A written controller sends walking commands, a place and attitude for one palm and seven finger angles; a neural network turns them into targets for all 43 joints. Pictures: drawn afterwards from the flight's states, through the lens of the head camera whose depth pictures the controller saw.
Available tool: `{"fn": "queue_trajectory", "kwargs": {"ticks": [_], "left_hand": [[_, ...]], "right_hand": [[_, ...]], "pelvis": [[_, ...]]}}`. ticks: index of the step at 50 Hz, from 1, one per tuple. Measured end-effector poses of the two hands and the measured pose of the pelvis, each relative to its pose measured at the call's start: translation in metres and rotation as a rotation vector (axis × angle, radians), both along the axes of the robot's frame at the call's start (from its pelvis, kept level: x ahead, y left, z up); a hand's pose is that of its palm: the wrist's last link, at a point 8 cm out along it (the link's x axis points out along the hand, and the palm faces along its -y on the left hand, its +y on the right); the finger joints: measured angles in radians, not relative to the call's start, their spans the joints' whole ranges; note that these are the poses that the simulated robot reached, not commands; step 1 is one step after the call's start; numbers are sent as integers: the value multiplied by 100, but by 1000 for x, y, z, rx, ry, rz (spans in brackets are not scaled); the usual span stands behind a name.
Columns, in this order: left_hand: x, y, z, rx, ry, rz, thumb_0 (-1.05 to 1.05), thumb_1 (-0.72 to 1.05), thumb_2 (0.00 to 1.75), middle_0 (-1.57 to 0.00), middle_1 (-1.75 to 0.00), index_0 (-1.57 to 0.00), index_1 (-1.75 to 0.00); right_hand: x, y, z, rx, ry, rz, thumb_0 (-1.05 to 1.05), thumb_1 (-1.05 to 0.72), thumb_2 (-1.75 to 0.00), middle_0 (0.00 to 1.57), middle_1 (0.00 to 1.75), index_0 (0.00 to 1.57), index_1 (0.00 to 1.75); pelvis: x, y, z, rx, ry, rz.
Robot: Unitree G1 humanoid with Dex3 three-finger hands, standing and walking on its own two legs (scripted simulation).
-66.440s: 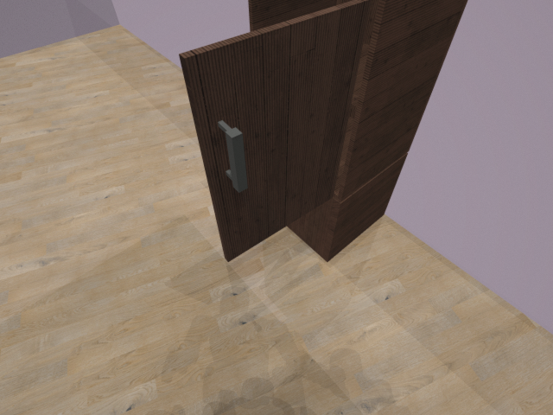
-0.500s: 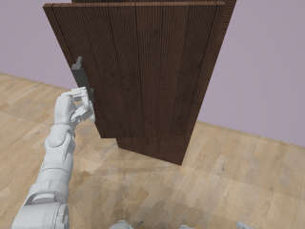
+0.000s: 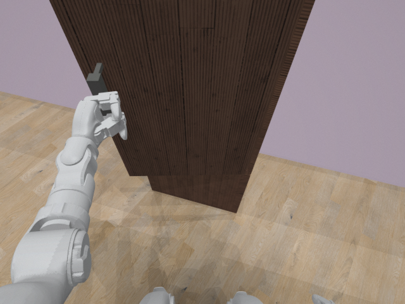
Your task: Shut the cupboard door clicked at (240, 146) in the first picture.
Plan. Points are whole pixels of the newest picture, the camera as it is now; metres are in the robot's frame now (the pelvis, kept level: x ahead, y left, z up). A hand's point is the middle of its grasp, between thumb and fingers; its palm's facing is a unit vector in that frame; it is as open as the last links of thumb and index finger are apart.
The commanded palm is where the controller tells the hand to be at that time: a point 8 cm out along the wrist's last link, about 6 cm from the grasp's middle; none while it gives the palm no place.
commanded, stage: push the door shut along its arc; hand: left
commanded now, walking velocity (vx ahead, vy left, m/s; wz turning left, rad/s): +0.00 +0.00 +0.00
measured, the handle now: (106, 98) +0.52 +0.20 +0.09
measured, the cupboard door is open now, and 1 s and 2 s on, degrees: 18 6 0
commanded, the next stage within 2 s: pull the fist back off the door in 1.50 s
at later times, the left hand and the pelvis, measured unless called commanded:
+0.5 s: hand (135, 103) +0.50 +0.14 +0.10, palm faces -0.19 -0.98 -0.01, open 3.1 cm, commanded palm +0.50 +0.19 +0.09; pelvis -0.01 +0.00 -0.01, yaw -1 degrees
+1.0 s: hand (151, 82) +0.56 +0.11 +0.10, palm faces -0.31 -0.95 -0.01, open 3.1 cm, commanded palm +0.56 +0.15 +0.09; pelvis +0.00 +0.01 -0.03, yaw -2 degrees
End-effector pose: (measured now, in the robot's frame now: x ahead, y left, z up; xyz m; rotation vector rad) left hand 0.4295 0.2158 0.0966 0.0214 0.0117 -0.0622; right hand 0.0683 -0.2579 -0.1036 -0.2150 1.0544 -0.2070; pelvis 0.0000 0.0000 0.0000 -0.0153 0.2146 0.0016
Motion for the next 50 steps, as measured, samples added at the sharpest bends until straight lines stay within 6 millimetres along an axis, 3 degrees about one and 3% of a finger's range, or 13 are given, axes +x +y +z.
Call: {"fn": "queue_trajectory", "kwargs": {"ticks": [19,34,50], "left_hand": [[40,-13,3,-1,3,-95,1,90,90,-130,-150,-130,-150],[85,-26,5,5,15,-175,1,90,90,-130,-150,-130,-150],[124,-47,10,-1,32,-251,1,90,90,-130,-150,-130,-150]], "right_hand": [[-58,-10,-6,-38,133,-81,1,-90,-90,20,30,20,30],[-96,-7,-13,-53,221,-128,1,-90,-90,20,30,20,30],[-118,9,-14,-40,303,-180,1,-90,-90,20,30,20,30]], "pelvis": [[-7,1,-10,-12,57,-5],[-11,4,-23,-25,135,-13],[-2,10,-28,-33,183,-28]]}}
